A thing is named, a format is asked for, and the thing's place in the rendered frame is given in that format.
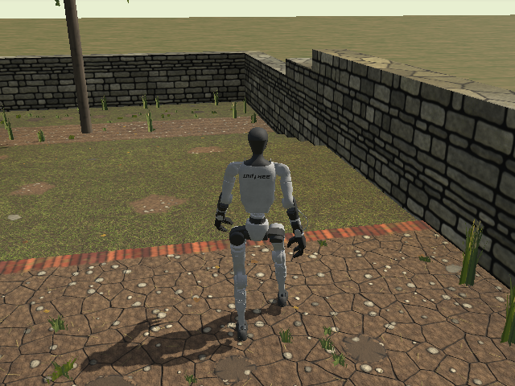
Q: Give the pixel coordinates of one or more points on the left robot forearm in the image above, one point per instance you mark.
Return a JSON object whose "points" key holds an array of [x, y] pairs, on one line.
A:
{"points": [[221, 209]]}

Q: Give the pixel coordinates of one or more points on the robot left upper arm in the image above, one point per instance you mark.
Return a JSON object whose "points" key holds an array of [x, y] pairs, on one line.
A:
{"points": [[229, 180]]}

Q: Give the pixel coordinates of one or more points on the robot left hand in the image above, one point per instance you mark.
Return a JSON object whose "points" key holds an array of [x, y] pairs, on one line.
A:
{"points": [[218, 225]]}

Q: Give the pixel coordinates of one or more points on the right robot shin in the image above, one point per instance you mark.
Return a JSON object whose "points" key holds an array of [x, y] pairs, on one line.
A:
{"points": [[280, 273]]}

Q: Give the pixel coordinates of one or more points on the robot shin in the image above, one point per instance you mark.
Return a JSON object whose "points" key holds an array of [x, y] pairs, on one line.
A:
{"points": [[280, 273], [240, 303]]}

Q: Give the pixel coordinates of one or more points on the left robot shin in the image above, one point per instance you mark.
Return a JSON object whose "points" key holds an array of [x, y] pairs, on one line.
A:
{"points": [[240, 303]]}

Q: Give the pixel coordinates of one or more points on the robot right upper arm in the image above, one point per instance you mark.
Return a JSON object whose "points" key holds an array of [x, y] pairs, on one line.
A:
{"points": [[286, 184]]}

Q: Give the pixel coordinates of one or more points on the right robot forearm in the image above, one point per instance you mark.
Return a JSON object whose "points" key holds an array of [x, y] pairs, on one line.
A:
{"points": [[295, 222]]}

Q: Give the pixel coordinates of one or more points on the robot right hand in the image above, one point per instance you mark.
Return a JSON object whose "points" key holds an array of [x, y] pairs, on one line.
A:
{"points": [[302, 245]]}

